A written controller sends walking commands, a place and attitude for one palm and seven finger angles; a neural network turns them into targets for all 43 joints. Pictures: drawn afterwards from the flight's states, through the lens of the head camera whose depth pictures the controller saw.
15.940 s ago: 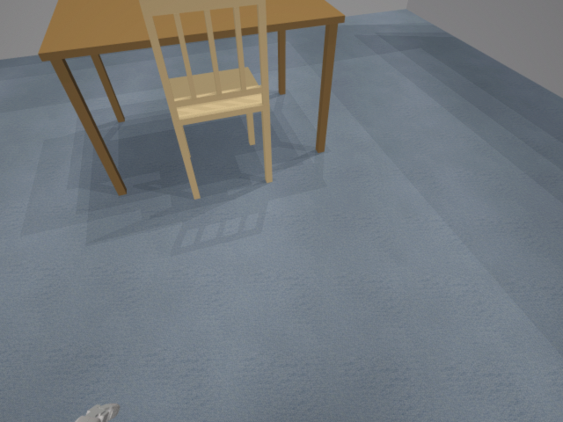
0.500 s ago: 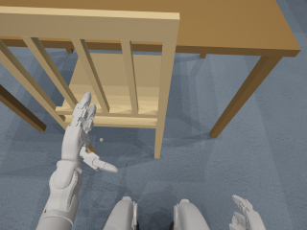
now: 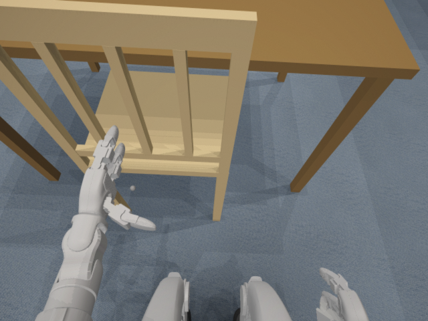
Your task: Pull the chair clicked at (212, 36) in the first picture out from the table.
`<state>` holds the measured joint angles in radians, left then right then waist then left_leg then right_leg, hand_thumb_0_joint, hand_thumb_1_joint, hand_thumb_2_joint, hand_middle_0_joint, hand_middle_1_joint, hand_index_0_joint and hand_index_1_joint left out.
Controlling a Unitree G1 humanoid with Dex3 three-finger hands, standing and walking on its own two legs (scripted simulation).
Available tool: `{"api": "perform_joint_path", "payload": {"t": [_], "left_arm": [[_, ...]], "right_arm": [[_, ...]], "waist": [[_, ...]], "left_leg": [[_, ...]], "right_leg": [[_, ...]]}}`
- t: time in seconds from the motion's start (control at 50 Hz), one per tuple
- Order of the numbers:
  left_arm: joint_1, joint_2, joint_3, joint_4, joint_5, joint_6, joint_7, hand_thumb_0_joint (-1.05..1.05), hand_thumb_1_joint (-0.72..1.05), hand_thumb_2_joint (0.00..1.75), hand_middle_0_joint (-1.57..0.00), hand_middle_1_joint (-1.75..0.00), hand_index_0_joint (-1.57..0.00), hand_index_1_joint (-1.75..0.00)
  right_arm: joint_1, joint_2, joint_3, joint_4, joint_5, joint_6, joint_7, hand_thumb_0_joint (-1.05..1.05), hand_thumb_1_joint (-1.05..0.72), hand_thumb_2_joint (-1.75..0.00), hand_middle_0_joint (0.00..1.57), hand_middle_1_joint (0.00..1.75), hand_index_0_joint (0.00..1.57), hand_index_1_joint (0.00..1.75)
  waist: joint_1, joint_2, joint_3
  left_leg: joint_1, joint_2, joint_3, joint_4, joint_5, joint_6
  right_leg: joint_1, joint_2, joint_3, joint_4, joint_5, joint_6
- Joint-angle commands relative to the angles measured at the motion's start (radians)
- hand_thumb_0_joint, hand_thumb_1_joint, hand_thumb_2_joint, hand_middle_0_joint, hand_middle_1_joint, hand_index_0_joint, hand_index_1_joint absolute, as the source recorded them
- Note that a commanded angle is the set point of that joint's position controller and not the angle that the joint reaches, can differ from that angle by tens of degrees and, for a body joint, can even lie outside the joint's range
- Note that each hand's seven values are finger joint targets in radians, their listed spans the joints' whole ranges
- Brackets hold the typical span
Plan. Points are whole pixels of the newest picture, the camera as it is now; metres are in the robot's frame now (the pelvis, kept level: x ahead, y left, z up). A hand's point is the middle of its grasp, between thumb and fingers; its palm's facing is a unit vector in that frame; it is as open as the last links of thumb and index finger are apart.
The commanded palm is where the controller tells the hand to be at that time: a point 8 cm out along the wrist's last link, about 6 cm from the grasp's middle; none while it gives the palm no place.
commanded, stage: aim the fingers beside a spindle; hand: left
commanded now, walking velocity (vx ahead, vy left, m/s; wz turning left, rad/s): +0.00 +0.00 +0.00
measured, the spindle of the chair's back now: (134, 110) +0.50 +0.17 +0.05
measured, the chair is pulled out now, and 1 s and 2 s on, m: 0.00 0.00 -0.02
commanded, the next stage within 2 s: push the fingers through the gap in 1.24 s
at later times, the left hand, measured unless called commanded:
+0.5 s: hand (136, 184) +0.35 +0.15 +0.03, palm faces -0.08 -1.00 -0.02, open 16.9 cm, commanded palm +0.33 +0.21 +0.03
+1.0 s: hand (143, 187) +0.35 +0.14 +0.01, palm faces -0.07 -1.00 -0.03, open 16.9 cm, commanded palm +0.33 +0.20 +0.03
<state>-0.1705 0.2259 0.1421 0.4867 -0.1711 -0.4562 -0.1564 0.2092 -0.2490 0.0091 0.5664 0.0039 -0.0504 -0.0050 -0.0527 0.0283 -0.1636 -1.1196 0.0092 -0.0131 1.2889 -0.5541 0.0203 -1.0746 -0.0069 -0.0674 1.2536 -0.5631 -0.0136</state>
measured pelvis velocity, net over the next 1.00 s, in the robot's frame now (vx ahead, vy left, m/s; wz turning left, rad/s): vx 0.00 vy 0.00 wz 0.00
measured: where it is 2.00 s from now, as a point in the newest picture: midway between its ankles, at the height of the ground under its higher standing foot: outside the picture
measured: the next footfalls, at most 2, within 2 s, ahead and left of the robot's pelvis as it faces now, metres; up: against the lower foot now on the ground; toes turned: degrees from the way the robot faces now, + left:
none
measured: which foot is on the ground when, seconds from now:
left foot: down 0.00-1.00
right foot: down 0.00-1.00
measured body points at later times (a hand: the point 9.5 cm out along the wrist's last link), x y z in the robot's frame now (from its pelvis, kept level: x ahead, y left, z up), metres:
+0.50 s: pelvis +0.01 +0.01 +0.01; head +0.12 +0.02 +0.44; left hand +0.35 +0.20 +0.04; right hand +0.14 -0.24 -0.10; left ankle +0.03 +0.11 -0.62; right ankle +0.02 -0.12 -0.62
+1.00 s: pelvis +0.00 +0.00 +0.00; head +0.12 +0.02 +0.43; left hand +0.35 +0.20 +0.01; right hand +0.15 -0.24 -0.11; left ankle +0.03 +0.11 -0.62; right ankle +0.02 -0.12 -0.62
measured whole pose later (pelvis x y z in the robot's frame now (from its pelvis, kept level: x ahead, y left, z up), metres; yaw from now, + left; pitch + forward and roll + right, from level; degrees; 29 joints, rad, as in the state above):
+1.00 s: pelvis +0.00 +0.00 +0.00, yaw +0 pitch +22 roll -3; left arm -0.19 0.20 0.10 0.46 -0.14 -0.43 -0.13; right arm 0.19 -0.24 0.01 0.56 0.00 -0.04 0.00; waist -0.06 0.03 -0.16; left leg -1.13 0.01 -0.01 1.30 -0.56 0.03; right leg -1.09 -0.01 -0.06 1.26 -0.56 -0.01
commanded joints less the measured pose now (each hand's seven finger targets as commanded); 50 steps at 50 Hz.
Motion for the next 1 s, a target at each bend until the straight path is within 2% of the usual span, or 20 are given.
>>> {"api": "perform_joint_path", "payload": {"t": [0.0, 0.04, 0.08, 0.14, 0.18, 0.24, 0.28, 0.34, 0.36, 0.4, 0.44, 0.48, 0.54, 0.66, 0.68, 0.72, 0.78, 0.84, 0.9, 0.98], "left_arm": [[-0.202, 0.083, -0.016, -0.387, -0.029, -0.087, -0.026, 0.0, -0.5, 0.3, -0.06, -0.08, -0.06, -0.08], [-0.166, 0.139, 0.035, -0.424, -0.034, -0.088, -0.003, 0.0, -0.5, 0.3, -0.06, -0.08, -0.06, -0.08], [-0.177, 0.118, 0.029, -0.382, -0.024, -0.08, 0.023, 0.0, -0.5, 0.3, -0.06, -0.08, -0.06, -0.08], [-0.155, 0.148, 0.093, -0.201, 0.0, -0.057, 0.051, 0.0, -0.5, 0.3, -0.06, -0.08, -0.06, -0.08], [-0.143, 0.12, 0.08, -0.139, 0.005, -0.046, 0.044, 0.0, -0.5, 0.3, -0.06, -0.08, -0.06, -0.08], [-0.157, 0.094, 0.039, -0.165, -0.003, -0.045, 0.007, 0.0, -0.5, 0.3, -0.06, -0.08, -0.06, -0.08], [-0.203, 0.091, 0.011, -0.257, -0.015, -0.06, -0.015, 0.0, -0.5, 0.3, -0.06, -0.08, -0.06, -0.08], [-0.227, 0.1, -0.002, -0.399, -0.035, -0.087, -0.019, 0.0, -0.5, 0.3, -0.06, -0.08, -0.06, -0.08], [-0.199, 0.105, 0.004, -0.413, -0.036, -0.088, -0.013, 0.0, -0.5, 0.3, -0.06, -0.08, -0.06, -0.08], [-0.201, 0.086, -0.011, -0.396, -0.029, -0.084, 0.006, 0.0, -0.5, 0.3, -0.06, -0.08, -0.06, -0.08], [-0.157, 0.134, 0.051, -0.307, -0.01, -0.073, 0.033, 0.0, -0.5, 0.3, -0.06, -0.08, -0.06, -0.08], [-0.133, 0.082, 0.02, -0.232, 0.006, -0.055, 0.044, 0.0, -0.5, 0.3, -0.06, -0.08, -0.06, -0.08], [-0.07, 0.103, 0.061, -0.155, 0.006, -0.034, 0.037, 0.0, -0.5, 0.3, -0.06, -0.08, -0.06, -0.08], [-0.116, 0.12, 0.033, -0.43, -0.022, -0.089, 0.012, 0.0, -0.5, 0.3, -0.06, -0.08, -0.06, -0.08], [-0.126, 0.083, -0.01, -0.456, -0.024, -0.096, 0.012, 0.0, -0.5, 0.3, -0.06, -0.08, -0.06, -0.08], [-0.126, 0.076, -0.02, -0.441, -0.021, -0.098, 0.023, 0.0, -0.5, 0.3, -0.06, -0.08, -0.06, -0.08], [-0.156, 0.038, -0.052, -0.296, 0.001, -0.078, 0.032, 0.0, -0.5, 0.3, -0.06, -0.08, -0.06, -0.08], [-0.173, 0.051, -0.025, -0.155, 0.019, -0.05, 0.03, 0.0, -0.5, 0.3, -0.06, -0.08, -0.06, -0.08], [-0.235, 0.058, -0.022, -0.19, 0.02, -0.045, 0.024, 0.0, -0.5, 0.3, -0.06, -0.08, -0.06, -0.08], [-0.218, 0.159, 0.066, -0.417, -0.005, -0.085, 0.043, 0.0, -0.5, 0.3, -0.06, -0.08, -0.06, -0.08]], "right_arm": [[0.027, -0.142, -0.068, -0.136, 0.003, -0.052, -0.012, 0.0, -0.9, -0.9, 0.2, 0.3, 0.2, 0.3], [0.034, -0.146, -0.067, -0.13, 0.0, -0.052, -0.016, 0.0, -0.9, -0.9, 0.2, 0.3, 0.2, 0.3], [0.028, -0.137, -0.061, -0.112, -0.002, -0.048, -0.015, 0.0, -0.9, -0.9, 0.2, 0.3, 0.2, 0.3], [0.035, -0.144, -0.057, -0.089, -0.002, -0.033, -0.014, 0.0, -0.9, -0.9, 0.2, 0.3, 0.2, 0.3], [0.025, -0.143, -0.055, -0.099, -0.002, -0.026, -0.007, 0.0, -0.9, -0.9, 0.2, 0.3, 0.2, 0.3], [0.024, -0.148, -0.058, -0.122, 0.003, -0.024, -0.003, 0.0, -0.9, -0.9, 0.2, 0.3, 0.2, 0.3], [0.027, -0.147, -0.06, -0.132, 0.003, -0.029, -0.006, 0.0, -0.9, -0.9, 0.2, 0.3, 0.2, 0.3], [0.037, -0.146, -0.066, -0.13, 0.002, -0.044, -0.014, 0.0, -0.9, -0.9, 0.2, 0.3, 0.2, 0.3], [0.04, -0.145, -0.067, -0.127, 0.002, -0.046, -0.015, 0.0, -0.9, -0.9, 0.2, 0.3, 0.2, 0.3], [0.04, -0.14, -0.064, -0.107, 0.0, -0.049, -0.016, 0.0, -0.9, -0.9, 0.2, 0.3, 0.2, 0.3], [0.044, -0.148, -0.062, -0.091, -0.004, -0.042, -0.017, 0.0, -0.9, -0.9, 0.2, 0.3, 0.2, 0.3], [0.038, -0.142, -0.061, -0.093, -0.004, -0.033, -0.008, 0.0, -0.9, -0.9, 0.2, 0.3, 0.2, 0.3], [0.036, -0.147, -0.062, -0.107, -0.001, -0.018, 0.0, 0.0, -0.9, -0.9, 0.2, 0.3, 0.2, 0.3], [0.027, -0.136, -0.065, -0.149, -0.002, -0.028, -0.001, 0.0, -0.9, -0.9, 0.2, 0.3, 0.2, 0.3], [0.026, -0.131, -0.063, -0.147, -0.001, -0.033, -0.001, 0.0, -0.9, -0.9, 0.2, 0.3, 0.2, 0.3], [0.028, -0.132, -0.061, -0.128, -0.002, -0.04, -0.005, 0.0, -0.9, -0.9, 0.2, 0.3, 0.2, 0.3], [0.025, -0.14, -0.058, -0.098, -0.003, -0.038, -0.008, 0.0, -0.9, -0.9, 0.2, 0.3, 0.2, 0.3], [0.027, -0.153, -0.057, -0.09, 0.0, -0.028, -0.008, 0.0, -0.9, -0.9, 0.2, 0.3, 0.2, 0.3], [0.022, -0.152, -0.06, -0.111, -0.001, -0.024, -0.008, 0.0, -0.9, -0.9, 0.2, 0.3, 0.2, 0.3], [0.021, -0.137, -0.06, -0.141, -0.007, -0.03, -0.009, 0.0, -0.9, -0.9, 0.2, 0.3, 0.2, 0.3]], "waist": [[0.001, 0.098, -0.484], [0.003, 0.065, -0.503], [-0.014, 0.034, -0.432], [-0.022, -0.05, -0.295], [-0.016, -0.049, -0.274], [-0.012, 0.002, -0.322], [-0.012, 0.054, -0.395], [-0.018, 0.062, -0.484], [-0.01, 0.084, -0.492], [-0.025, 0.063, -0.444], [-0.018, 0.013, -0.377], [-0.023, -0.003, -0.331], [-0.002, -0.034, -0.302], [0.012, 0.065, -0.472], [-0.002, 0.077, -0.464], [-0.016, 0.062, -0.411], [-0.054, -0.013, -0.29], [-0.048, -0.033, -0.224], [-0.026, 0.011, -0.327], [0.029, 0.106, -0.537]], "left_leg": [[0.41, -0.002, -0.039, -0.18, 0.375, -0.003], [0.427, 0.003, -0.048, -0.181, 0.423, -0.005], [0.37, 0.002, -0.047, -0.181, 0.379, -0.002], [0.236, -0.003, -0.04, -0.176, 0.266, 0.001], [0.193, -0.011, -0.027, -0.174, 0.219, 0.001], [0.234, -0.01, -0.024, -0.176, 0.244, 0.001], [0.308, -0.005, -0.032, -0.179, 0.301, -0.002], [0.414, 0.006, -0.049, -0.175, 0.405, -0.004], [0.438, 0.006, -0.052, -0.18, 0.428, -0.007], [0.415, 0.007, -0.056, -0.179, 0.412, -0.006], [0.345, 0.006, -0.056, -0.182, 0.369, -0.006], [0.307, 0.002, -0.049, -0.182, 0.335, -0.007], [0.256, -0.005, -0.038, -0.189, 0.295, -0.006], [0.401, 0.002, -0.04, -0.188, 0.433, -0.007], [0.428, 0.004, -0.046, -0.191, 0.444, -0.008], [0.411, 0.007, -0.054, -0.192, 0.414, -0.009], [0.307, 0.004, -0.058, -0.182, 0.274, -0.002], [0.228, -0.004, -0.052, -0.181, 0.171, 0.0], [0.272, -0.009, -0.049, -0.177, 0.21, -0.002], [0.429, -0.004, -0.045, -0.183, 0.416, -0.013]], "right_leg": [[0.214, 0.013, 0.036, -0.181, 0.316, -0.023], [0.231, 0.017, 0.031, -0.176, 0.345, -0.021], [0.211, 0.016, 0.028, -0.178, 0.322, -0.013], [0.174, 0.023, 0.023, -0.179, 0.246, -0.012], [0.176, 0.021, 0.032, -0.184, 0.218, -0.013], [0.184, 0.019, 0.035, -0.184, 0.237, -0.02], [0.195, 0.016, 0.035, -0.18, 0.277, -0.022], [0.208, 0.019, 0.028, -0.174, 0.333, -0.02], [0.205, 0.018, 0.028, -0.178, 0.342, -0.02], [0.184, 0.018, 0.021, -0.18, 0.328, -0.016], [0.177, 0.022, 0.015, -0.173, 0.3, -0.017], [0.155, 0.019, 0.012, -0.17, 0.283, -0.015], [0.182, 0.022, 0.016, -0.177, 0.268, -0.02], [0.25, 0.019, 0.031, -0.172, 0.37, -0.023], [0.229, 0.02, 0.027, -0.176, 0.364, -0.021], [0.2, 0.021, 0.02, -0.181, 0.331, -0.019], [0.127, 0.022, 0.014, -0.19, 0.226, -0.013], [0.092, 0.022, 0.015, -0.193, 0.148, -0.018], [0.118, 0.017, 0.022, -0.179, 0.175, -0.023], [0.237, 0.016, 0.035, -0.162, 0.339, -0.026]]}}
